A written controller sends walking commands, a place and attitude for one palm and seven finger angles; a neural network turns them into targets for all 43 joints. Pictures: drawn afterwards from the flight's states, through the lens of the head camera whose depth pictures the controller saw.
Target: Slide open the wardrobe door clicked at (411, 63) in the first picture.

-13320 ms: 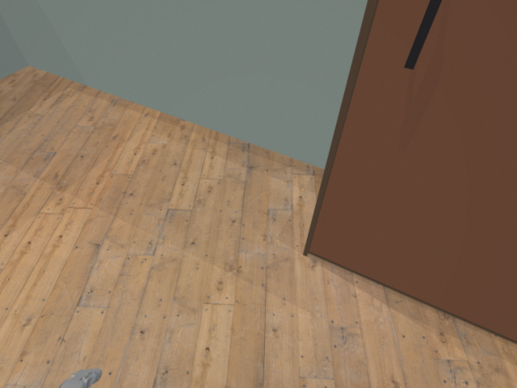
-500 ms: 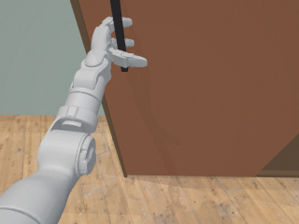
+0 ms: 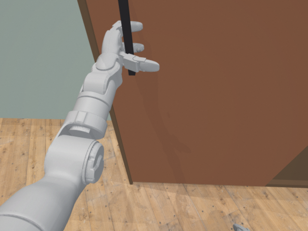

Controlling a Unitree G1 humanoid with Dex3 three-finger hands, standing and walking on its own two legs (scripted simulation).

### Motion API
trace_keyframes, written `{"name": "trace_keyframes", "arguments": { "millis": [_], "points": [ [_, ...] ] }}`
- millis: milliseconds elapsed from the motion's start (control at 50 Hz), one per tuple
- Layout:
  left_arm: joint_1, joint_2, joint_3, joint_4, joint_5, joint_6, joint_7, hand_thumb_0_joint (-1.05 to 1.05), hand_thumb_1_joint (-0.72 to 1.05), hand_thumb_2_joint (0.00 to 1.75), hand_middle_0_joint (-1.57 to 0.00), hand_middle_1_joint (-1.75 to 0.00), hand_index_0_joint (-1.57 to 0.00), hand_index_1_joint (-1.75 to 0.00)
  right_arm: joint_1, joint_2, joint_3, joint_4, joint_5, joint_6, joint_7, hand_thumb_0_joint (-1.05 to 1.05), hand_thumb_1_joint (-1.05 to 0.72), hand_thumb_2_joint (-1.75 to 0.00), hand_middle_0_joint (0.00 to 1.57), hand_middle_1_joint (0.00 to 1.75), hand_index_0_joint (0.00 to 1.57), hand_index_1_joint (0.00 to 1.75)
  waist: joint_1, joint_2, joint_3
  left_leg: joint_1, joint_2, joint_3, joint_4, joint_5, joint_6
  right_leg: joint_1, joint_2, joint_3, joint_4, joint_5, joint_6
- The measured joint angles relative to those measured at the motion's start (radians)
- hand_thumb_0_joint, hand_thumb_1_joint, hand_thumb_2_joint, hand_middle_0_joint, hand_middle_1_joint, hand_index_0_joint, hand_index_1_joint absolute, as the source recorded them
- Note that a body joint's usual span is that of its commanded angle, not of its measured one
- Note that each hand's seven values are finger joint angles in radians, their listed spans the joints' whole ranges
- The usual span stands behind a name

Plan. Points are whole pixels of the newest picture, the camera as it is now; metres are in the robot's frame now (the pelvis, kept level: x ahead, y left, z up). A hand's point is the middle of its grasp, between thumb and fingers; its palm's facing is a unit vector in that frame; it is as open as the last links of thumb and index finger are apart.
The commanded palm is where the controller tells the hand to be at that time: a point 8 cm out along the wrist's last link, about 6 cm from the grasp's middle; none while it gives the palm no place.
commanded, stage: slide the fingers in behind the handle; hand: left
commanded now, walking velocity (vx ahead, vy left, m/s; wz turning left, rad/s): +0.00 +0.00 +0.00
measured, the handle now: (129, 37) +0.52 +0.07 +0.26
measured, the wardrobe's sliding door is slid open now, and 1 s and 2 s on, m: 0.00 0.00 0.00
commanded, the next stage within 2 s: grip the handle and tug to test in 0.28 s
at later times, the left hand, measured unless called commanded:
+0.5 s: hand (137, 51) +0.46 +0.05 +0.26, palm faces -0.04 -1.00 +0.00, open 13.9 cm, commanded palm +0.44 +0.10 +0.25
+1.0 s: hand (135, 50) +0.46 +0.05 +0.26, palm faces -0.03 -1.00 +0.00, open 6.6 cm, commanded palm +0.44 +0.10 +0.25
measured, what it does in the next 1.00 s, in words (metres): stands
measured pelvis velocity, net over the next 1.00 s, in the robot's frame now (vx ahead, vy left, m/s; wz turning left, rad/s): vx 0.00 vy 0.00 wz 0.01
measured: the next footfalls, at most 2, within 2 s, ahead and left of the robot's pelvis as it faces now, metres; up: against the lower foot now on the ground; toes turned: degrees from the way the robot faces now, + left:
none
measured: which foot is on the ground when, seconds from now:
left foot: down 0.00-1.00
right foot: down 0.00-1.00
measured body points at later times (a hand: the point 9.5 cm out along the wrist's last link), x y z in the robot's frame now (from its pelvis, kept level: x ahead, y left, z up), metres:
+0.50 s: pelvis +0.00 +0.00 +0.00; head +0.00 -0.01 +0.45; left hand +0.46 +0.10 +0.26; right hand +0.11 -0.24 -0.12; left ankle +0.00 +0.11 -0.74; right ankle -0.04 -0.09 -0.74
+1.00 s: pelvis +0.00 +0.00 +0.00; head +0.00 -0.01 +0.45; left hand +0.46 +0.11 +0.26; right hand +0.10 -0.24 -0.12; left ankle +0.00 +0.11 -0.74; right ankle -0.04 -0.09 -0.74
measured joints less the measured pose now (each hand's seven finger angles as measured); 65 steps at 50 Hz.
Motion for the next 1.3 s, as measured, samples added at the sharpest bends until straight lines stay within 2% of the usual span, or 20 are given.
{"name": "trace_keyframes", "arguments": {
  "millis": [500,660,1100,1300],
  "points": [
    [0.045,-0.010,-0.012,-0.078,-0.006,0.038,0.004,-0.02,-0.46,0.31,-0.28,-1.21,-0.27,-1.21,-0.008,0.004,0.001,0.004,0.001,0.011,0.001,0.01,-0.91,-0.90,0.20,0.30,0.20,0.30,0.006,0.000,-0.004,0.016,-0.002,0.000,-0.003,-0.001,0.002,0.017,-0.002,0.001,-0.007,0.001,0.002],
    [0.027,-0.007,-0.009,-0.051,-0.007,0.036,0.006,-0.02,-0.22,0.42,-0.30,-1.24,-0.30,-1.24,-0.014,0.004,0.002,0.004,-0.001,0.009,-0.002,0.01,-0.91,-0.90,0.20,0.30,0.20,0.30,0.005,-0.001,-0.003,0.012,-0.003,-0.003,-0.005,0.004,0.002,0.014,-0.002,-0.002,-0.007,0.004,0.002],
    [-0.007,0.001,-0.012,0.004,-0.007,0.002,0.008,0.00,0.74,0.83,-0.40,-1.36,-0.40,-1.36,0.011,0.001,-0.001,0.022,0.001,-0.008,-0.003,0.01,-0.91,-0.90,0.20,0.30,0.20,0.30,0.002,-0.001,0.001,-0.003,-0.004,-0.008,0.001,0.006,0.003,0.001,-0.003,-0.006,-0.002,0.006,0.003],
    [-0.020,0.000,-0.009,0.025,-0.006,-0.006,0.000,0.01,0.75,0.83,-0.40,-1.38,-0.39,-1.38,0.012,0.003,0.002,0.028,-0.002,-0.014,-0.002,0.01,-0.91,-0.90,0.20,0.30,0.20,0.30,0.002,-0.005,-0.001,-0.009,-0.005,-0.009,0.003,0.007,0.003,-0.005,-0.004,-0.007,0.001,0.005,0.003]
  ]
}}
